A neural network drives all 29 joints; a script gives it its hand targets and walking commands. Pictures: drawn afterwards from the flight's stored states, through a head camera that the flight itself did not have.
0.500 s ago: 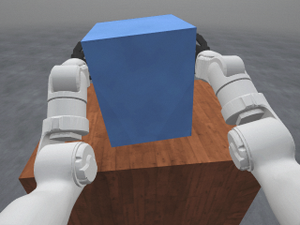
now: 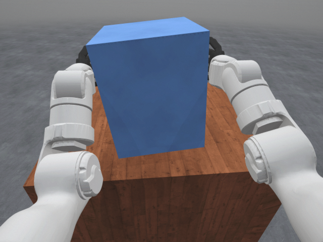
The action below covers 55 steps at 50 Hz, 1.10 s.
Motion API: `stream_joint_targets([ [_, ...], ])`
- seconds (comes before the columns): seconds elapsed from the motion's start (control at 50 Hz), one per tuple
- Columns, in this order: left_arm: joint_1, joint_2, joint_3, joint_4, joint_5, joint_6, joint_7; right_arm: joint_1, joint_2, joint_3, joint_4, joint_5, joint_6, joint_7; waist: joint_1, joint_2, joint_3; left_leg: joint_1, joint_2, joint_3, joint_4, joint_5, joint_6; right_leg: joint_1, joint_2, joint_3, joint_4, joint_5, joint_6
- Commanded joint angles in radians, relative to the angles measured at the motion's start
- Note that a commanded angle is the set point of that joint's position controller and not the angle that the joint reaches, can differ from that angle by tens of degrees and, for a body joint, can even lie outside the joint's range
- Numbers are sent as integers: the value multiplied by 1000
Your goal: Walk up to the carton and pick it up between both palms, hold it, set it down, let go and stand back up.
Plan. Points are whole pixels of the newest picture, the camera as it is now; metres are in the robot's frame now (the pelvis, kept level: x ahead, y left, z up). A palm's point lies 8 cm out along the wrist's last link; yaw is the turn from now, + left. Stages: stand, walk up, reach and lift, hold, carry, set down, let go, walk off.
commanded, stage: hold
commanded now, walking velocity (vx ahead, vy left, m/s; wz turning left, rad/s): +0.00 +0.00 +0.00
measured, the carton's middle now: (152, 84) +0.40 +0.01 +0.28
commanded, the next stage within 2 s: none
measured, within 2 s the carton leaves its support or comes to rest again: neither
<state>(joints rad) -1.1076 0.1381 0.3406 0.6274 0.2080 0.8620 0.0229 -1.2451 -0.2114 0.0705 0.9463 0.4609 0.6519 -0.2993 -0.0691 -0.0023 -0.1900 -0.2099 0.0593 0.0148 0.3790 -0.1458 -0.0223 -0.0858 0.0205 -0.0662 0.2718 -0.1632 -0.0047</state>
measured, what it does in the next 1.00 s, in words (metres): stands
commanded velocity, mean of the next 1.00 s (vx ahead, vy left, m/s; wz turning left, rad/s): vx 0.00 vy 0.00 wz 0.00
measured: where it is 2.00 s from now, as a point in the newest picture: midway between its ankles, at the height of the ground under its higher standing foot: outside the picture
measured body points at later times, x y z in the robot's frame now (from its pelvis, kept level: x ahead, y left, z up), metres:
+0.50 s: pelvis +0.00 +0.01 +0.00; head -0.09 +0.03 +0.44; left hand +0.40 +0.16 +0.31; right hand +0.39 -0.14 +0.33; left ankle +0.04 +0.13 -0.75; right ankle -0.01 -0.11 -0.75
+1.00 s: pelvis +0.00 +0.00 +0.00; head -0.09 +0.02 +0.44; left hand +0.40 +0.16 +0.31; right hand +0.39 -0.14 +0.33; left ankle +0.04 +0.13 -0.75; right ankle -0.01 -0.11 -0.75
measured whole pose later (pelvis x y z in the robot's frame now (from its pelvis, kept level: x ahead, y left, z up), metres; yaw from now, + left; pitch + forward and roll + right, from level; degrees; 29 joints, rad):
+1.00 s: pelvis +0.00 +0.00 +0.00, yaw +0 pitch -1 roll -2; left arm -1.11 0.13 0.34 0.64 0.20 0.86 0.04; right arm -1.25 -0.22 0.06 0.96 0.46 0.66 -0.30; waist -0.07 0.00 -0.20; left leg -0.22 0.06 0.02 0.39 -0.15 -0.02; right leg -0.09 0.02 -0.06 0.27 -0.16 0.00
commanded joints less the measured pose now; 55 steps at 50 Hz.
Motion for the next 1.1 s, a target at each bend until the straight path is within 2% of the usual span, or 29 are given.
stream_joint_targets([
  [0.0, -774, -589, -280, -194, -204, -80, -144, -771, 623, 70, -360, 154, -26, 131, -29, 60, -357, 218, -93, -39, 6, 217, -31, 1, 63, 76, -28, 209, 59],
  [0.12, -768, -611, -300, -230, -212, -72, -133, -778, 626, 89, -401, 169, -23, 132, -27, 75, -377, 229, -93, -43, 18, 245, -40, 3, 69, 71, -20, 220, 55],
  [0.38, -763, -594, -272, -199, -189, -61, -126, -772, 624, 80, -331, 169, -10, 150, -1, 54, -324, 206, -84, -37, -2, 202, -34, -11, 74, 71, -30, 159, 51],
  [0.66, -774, -585, -256, -138, -192, -75, -136, -792, 617, 51, -304, 152, -15, 148, -10, 57, -319, 188, -86, -37, -6, 179, -29, -13, 66, 79, -37, 147, 51],
  [1.08, -773, -586, -256, -149, -197, -81, -131, -792, 626, 62, -324, 156, -18, 143, -5, 50, -335, 197, -88, -38, 0, 189, -25, -11, 67, 79, -35, 163, 52],
])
